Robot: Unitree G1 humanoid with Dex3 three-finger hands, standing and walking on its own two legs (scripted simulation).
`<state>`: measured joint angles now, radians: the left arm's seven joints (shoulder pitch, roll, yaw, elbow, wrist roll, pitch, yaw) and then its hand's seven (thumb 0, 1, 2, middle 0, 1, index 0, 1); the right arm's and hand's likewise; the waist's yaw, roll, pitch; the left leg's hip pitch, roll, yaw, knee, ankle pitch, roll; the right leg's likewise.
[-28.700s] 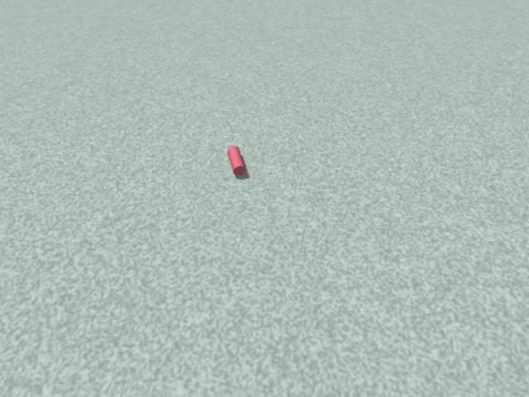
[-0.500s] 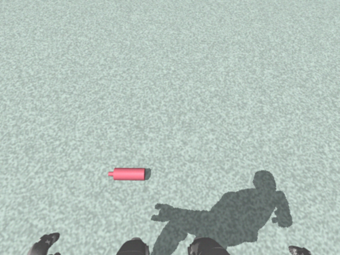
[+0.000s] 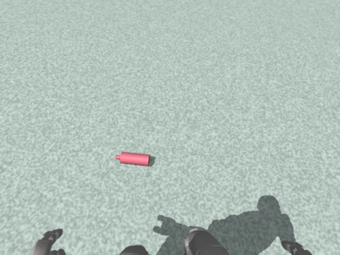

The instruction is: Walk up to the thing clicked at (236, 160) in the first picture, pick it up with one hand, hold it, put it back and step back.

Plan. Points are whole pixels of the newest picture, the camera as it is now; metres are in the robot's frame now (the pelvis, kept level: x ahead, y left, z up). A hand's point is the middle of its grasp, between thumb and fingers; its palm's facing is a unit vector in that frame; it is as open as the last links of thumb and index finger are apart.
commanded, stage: walk up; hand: left
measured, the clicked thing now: (132, 158) +0.69 +0.21 -0.72
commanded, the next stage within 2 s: stand in 1.70 s
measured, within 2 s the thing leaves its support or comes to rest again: neither
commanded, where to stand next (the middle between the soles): +0.29 -0.03 m, yaw -1 degrees
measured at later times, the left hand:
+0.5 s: hand out of the picture -0.03 +0.25 -0.12, palm faces +0.02 -0.90 -0.43, open 7.4 cm
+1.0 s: hand out of the picture +0.05 +0.23 -0.14, palm faces +0.00 -0.92 -0.38, open 7.4 cm
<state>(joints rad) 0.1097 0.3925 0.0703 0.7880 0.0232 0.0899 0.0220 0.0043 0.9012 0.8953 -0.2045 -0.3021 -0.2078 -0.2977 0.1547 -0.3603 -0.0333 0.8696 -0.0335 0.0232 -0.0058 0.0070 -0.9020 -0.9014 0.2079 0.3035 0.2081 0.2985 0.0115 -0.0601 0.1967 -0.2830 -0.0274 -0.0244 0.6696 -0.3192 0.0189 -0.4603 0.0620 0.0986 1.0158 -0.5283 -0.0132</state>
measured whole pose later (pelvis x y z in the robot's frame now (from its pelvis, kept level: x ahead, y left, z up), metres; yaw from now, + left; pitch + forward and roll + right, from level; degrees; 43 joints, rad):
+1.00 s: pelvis -0.04 -0.03 +0.00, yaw +1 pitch -4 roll -1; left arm 0.16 0.35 0.04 0.95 0.03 -0.02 0.00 0.00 0.90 0.90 -0.20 -0.30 -0.21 -0.30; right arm 0.18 -0.38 -0.04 0.93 0.00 0.01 -0.01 0.01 -0.90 -0.90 0.21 0.30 0.21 0.30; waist 0.00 0.03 0.12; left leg -0.26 0.01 -0.07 0.75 -0.48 0.00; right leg -0.30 0.00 -0.02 0.62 -0.25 -0.01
